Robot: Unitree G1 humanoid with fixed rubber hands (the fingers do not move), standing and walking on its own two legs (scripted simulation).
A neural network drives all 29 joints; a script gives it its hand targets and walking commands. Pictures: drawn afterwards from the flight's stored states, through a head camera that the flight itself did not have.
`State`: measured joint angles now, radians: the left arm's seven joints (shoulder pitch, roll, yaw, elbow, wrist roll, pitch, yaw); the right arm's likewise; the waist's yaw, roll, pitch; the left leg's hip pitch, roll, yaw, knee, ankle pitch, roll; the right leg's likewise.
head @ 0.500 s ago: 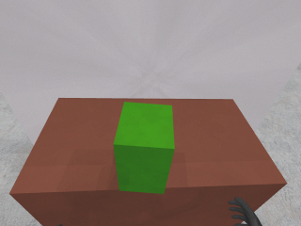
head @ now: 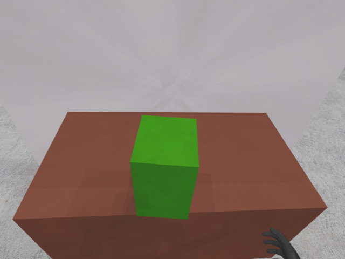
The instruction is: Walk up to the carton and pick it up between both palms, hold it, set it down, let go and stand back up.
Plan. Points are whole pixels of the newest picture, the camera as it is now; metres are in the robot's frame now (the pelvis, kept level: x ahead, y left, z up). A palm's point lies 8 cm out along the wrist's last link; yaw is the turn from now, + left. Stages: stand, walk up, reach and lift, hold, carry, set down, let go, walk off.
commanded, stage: stand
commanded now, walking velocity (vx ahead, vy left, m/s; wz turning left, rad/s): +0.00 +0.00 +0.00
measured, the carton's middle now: (165, 169) +0.43 +0.00 -0.07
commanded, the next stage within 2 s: none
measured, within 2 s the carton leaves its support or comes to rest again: neither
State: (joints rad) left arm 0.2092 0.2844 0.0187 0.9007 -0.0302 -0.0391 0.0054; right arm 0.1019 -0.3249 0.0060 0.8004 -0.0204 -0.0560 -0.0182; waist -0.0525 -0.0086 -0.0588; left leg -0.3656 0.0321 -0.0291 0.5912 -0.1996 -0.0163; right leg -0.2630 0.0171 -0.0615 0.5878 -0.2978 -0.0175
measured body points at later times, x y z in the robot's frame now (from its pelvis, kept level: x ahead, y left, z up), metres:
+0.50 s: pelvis +0.00 -0.01 +0.00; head -0.03 +0.00 +0.45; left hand +0.14 +0.26 -0.12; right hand +0.16 -0.29 -0.07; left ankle +0.07 +0.13 -0.73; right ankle +0.01 -0.11 -0.73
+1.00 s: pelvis +0.00 -0.01 +0.00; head -0.02 +0.00 +0.45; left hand +0.14 +0.26 -0.12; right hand +0.16 -0.30 -0.07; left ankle +0.07 +0.13 -0.73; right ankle +0.01 -0.11 -0.73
